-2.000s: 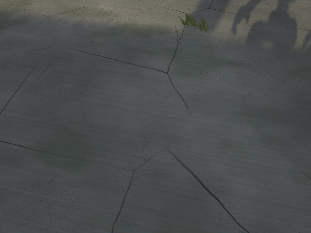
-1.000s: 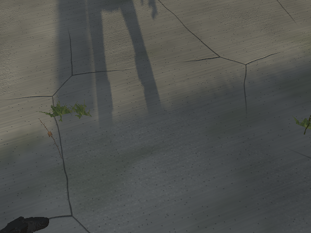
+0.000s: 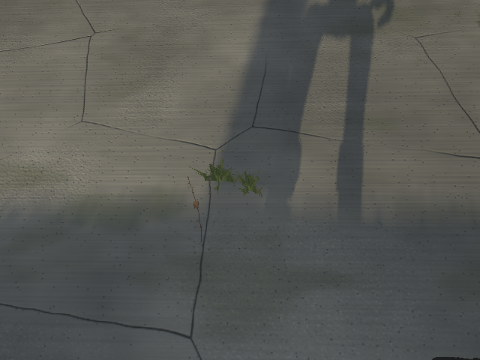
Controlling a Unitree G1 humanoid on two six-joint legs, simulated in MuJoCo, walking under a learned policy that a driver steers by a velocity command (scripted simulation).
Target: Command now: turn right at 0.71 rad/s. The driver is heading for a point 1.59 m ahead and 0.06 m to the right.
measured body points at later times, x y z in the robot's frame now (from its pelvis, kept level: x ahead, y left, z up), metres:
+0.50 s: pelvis +0.18 -0.03 +0.00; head +0.19 -0.04 +0.45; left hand +0.25 +0.26 -0.11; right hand +0.32 -0.32 -0.09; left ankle +0.31 +0.06 -0.71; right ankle -0.02 -0.10 -0.73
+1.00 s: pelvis +0.63 -0.02 -0.02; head +0.67 -0.01 +0.43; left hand +0.88 +0.22 -0.06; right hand +0.58 -0.32 -0.13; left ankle +0.35 +0.04 -0.71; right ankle +0.81 -0.11 -0.73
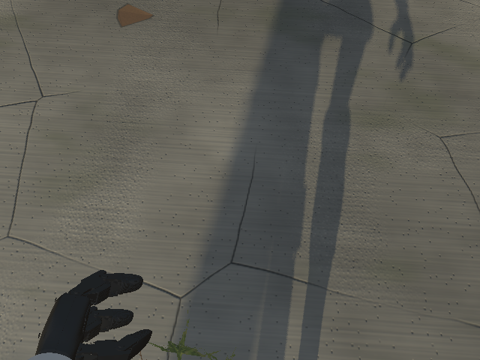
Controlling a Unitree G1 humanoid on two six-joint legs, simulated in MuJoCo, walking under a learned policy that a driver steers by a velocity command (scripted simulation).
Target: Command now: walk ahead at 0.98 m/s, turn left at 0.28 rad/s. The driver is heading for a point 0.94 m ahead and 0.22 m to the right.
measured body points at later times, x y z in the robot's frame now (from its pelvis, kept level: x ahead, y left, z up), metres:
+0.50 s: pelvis +0.48 +0.00 +0.02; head +0.50 +0.00 +0.47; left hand +0.57 +0.28 -0.11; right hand +0.60 -0.29 -0.06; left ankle +0.53 +0.12 -0.71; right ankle +0.32 -0.09 -0.60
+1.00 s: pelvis +0.88 -0.18 +0.02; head +0.92 -0.20 +0.46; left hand +1.12 -0.02 -0.11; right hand +0.85 -0.48 -0.08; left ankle +1.03 -0.06 -0.62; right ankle +0.87 -0.19 -0.71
